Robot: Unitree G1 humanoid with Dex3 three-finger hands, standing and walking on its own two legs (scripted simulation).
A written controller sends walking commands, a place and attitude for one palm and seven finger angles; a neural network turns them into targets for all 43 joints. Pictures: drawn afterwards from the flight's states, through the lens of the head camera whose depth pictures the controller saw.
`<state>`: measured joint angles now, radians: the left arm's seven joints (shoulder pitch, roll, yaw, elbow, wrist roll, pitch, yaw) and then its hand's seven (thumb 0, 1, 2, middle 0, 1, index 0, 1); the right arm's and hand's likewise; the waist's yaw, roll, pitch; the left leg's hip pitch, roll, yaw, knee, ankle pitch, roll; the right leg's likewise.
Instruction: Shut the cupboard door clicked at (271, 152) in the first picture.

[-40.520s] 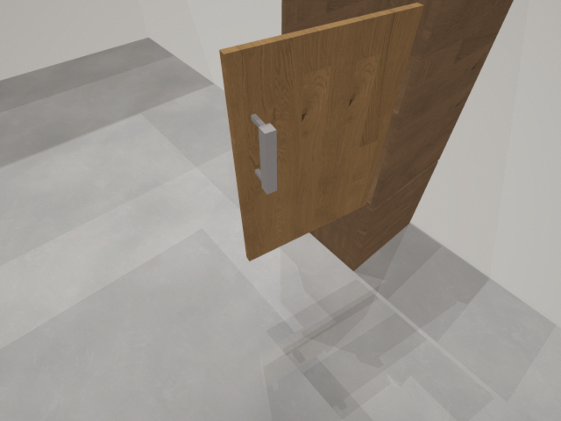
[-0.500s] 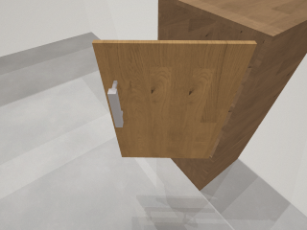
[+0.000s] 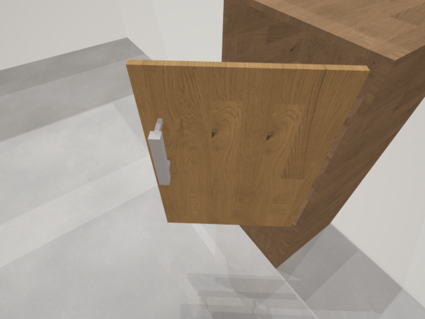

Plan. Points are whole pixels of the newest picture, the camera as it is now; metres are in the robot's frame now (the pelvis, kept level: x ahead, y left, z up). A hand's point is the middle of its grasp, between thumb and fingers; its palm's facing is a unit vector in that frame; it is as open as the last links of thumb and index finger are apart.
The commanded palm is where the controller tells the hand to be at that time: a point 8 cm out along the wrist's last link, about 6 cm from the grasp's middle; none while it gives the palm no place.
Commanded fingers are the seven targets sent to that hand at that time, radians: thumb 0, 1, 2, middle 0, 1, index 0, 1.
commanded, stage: come to a stop and stand still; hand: left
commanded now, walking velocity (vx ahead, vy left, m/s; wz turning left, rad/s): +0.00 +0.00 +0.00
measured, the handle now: (162, 152) +0.44 +0.15 +0.05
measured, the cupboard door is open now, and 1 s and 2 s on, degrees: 53 53 53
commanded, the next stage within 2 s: look again from close up in 0.04 s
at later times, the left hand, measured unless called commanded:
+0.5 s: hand out of the picture +0.01 +0.17 -0.17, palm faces +0.02 -0.98 -0.20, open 7.3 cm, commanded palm none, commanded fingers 0.00 0.90 0.90 -0.20 -0.30 -0.20 -0.30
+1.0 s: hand (130, 284) +0.18 +0.16 +0.00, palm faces +0.07 -1.00 +0.01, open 6.8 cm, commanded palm +0.10 +0.22 -0.05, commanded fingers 0.00 0.90 0.90 -0.46 -0.58 -0.46 -0.58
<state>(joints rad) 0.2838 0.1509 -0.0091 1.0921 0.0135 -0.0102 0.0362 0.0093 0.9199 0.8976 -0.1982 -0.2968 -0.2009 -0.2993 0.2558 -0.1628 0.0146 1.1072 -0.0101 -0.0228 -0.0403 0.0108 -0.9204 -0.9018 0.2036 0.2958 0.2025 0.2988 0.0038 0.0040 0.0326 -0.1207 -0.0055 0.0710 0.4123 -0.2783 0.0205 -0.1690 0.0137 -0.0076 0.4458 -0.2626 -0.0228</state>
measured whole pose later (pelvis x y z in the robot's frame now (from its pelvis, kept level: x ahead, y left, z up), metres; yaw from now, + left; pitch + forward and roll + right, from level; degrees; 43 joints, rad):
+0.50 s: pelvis +0.00 +0.00 +0.00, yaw +0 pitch -1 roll +0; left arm 0.28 0.16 -0.01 1.09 0.01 -0.01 0.04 0.01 0.92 0.90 -0.20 -0.30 -0.20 -0.30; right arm 0.28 -0.14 0.02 1.14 -0.01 -0.02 -0.04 0.01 -0.91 -0.90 0.20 0.30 0.20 0.30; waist 0.00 0.00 0.04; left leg -0.11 -0.01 0.06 0.39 -0.27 0.02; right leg -0.16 0.01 -0.01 0.43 -0.26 -0.02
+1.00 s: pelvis -0.04 -0.01 -0.05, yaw +2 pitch +8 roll +1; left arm 0.32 0.14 0.10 0.18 -0.22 -0.53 -0.18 0.01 0.92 0.90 -0.29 -0.40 -0.29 -0.40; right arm 0.23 -0.26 -0.05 0.67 0.00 -0.31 0.00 0.02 -0.91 -0.90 0.21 0.30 0.20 0.30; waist -0.03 -0.02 -0.13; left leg -0.61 -0.02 0.05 0.89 -0.43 0.02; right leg -0.65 -0.02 -0.04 0.93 -0.43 -0.03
